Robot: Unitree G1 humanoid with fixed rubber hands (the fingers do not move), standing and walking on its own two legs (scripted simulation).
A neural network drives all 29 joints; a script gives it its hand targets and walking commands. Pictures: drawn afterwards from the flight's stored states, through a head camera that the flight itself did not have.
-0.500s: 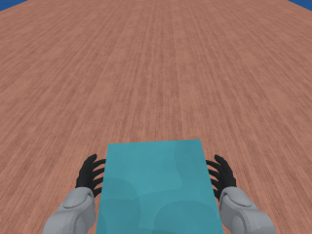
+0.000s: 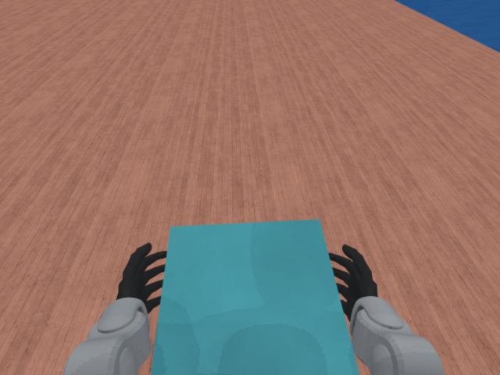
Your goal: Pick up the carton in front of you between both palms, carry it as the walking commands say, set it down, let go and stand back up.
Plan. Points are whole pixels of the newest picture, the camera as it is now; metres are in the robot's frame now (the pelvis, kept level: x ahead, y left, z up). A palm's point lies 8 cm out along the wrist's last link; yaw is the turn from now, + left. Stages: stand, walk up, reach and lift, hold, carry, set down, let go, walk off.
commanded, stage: carry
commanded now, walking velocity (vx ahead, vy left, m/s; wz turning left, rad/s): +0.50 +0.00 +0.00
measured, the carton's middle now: (249, 325) +0.22 +0.00 +0.02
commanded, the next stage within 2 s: none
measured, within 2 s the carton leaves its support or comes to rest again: neither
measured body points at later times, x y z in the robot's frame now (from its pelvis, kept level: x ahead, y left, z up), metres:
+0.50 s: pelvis +0.33 -0.04 +0.00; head +0.32 -0.06 +0.45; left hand +0.56 +0.12 +0.08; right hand +0.57 -0.19 +0.07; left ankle +0.43 +0.12 -0.70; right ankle +0.25 -0.13 -0.75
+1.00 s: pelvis +0.56 +0.00 -0.01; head +0.53 +0.00 +0.44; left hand +0.80 +0.15 +0.08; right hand +0.79 -0.15 +0.08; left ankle +0.58 +0.08 -0.75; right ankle +0.55 -0.13 -0.75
